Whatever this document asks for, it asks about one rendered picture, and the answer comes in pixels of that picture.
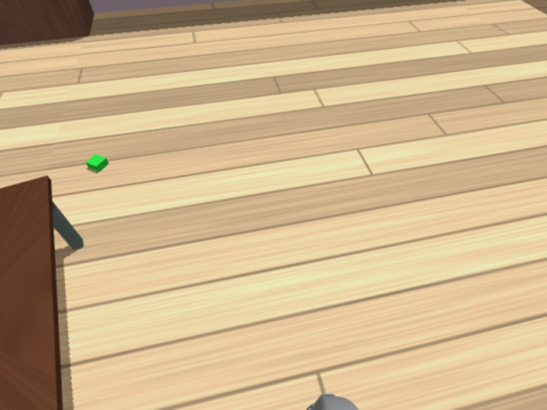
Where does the small box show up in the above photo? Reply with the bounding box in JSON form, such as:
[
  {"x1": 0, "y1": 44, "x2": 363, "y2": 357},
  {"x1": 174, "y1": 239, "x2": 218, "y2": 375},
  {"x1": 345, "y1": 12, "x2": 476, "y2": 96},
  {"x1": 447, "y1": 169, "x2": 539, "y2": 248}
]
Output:
[{"x1": 86, "y1": 154, "x2": 109, "y2": 172}]

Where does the coffee table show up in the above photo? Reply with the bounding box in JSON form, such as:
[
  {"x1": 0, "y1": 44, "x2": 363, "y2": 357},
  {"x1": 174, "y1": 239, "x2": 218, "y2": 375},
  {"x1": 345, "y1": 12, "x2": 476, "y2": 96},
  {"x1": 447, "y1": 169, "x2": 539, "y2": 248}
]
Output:
[{"x1": 0, "y1": 176, "x2": 84, "y2": 410}]

